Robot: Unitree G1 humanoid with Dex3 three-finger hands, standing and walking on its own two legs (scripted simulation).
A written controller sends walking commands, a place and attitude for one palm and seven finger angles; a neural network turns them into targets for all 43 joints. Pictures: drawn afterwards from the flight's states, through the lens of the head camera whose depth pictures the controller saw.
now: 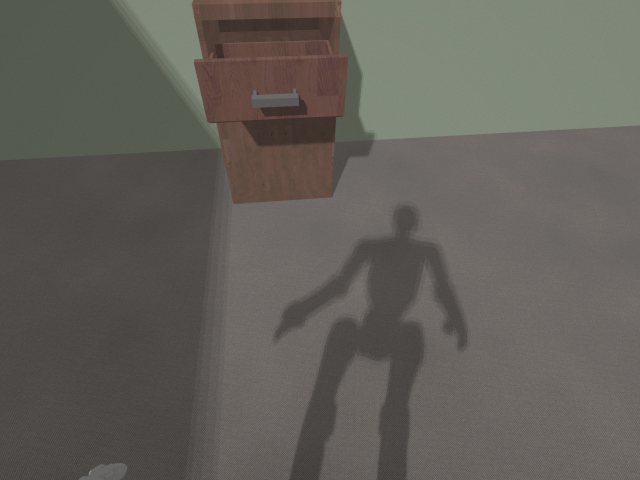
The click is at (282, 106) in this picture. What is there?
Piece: drawer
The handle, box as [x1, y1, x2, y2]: [252, 89, 298, 107]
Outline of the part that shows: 298,96 295,89 293,89 293,92 289,94 257,95 256,90 253,90 252,105 253,107 298,105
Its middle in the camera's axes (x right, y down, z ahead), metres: -0.13 -0.40 +1.10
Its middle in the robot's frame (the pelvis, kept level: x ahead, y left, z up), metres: +1.08 +0.19 -0.07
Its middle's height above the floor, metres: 0.70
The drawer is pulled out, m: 0.30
